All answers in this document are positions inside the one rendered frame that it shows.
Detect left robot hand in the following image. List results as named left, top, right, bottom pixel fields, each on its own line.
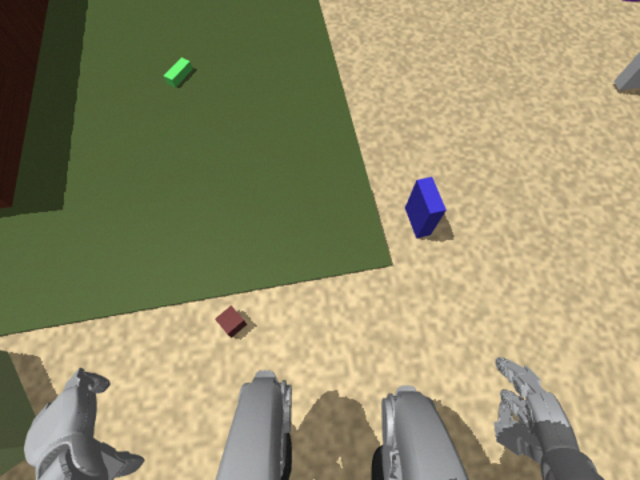
left=24, top=368, right=145, bottom=480

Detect left robot arm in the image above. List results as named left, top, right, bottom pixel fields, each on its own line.
left=35, top=434, right=109, bottom=480

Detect right robot hand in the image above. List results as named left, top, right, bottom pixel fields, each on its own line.
left=494, top=357, right=580, bottom=464

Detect right robot arm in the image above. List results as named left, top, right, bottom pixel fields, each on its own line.
left=541, top=448, right=604, bottom=480

